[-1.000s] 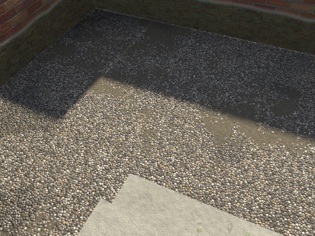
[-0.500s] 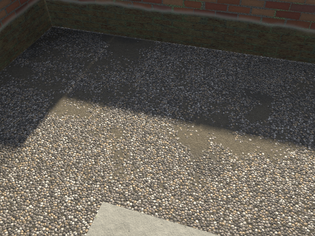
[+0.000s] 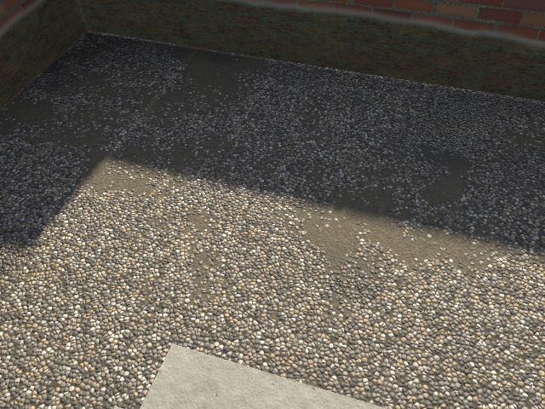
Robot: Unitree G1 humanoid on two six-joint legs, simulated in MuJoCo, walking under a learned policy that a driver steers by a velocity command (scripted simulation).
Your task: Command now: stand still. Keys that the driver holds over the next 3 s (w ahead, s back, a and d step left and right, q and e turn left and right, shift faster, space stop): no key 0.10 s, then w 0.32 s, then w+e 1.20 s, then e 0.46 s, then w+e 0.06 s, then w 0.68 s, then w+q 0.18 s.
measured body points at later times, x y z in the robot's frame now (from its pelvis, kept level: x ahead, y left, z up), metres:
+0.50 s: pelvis +0.10 +0.04 -0.04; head +0.09 +0.06 +0.41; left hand -0.01 +0.28 -0.19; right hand +0.13 -0.24 -0.17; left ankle +0.08 +0.12 -0.75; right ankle -0.02 -0.10 -0.74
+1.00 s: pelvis +0.34 +0.07 -0.21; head +0.37 +0.07 +0.24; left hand +0.41 +0.30 -0.37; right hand +0.28 -0.16 -0.36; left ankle +0.39 +0.20 -0.79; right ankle +0.32 +0.05 -0.92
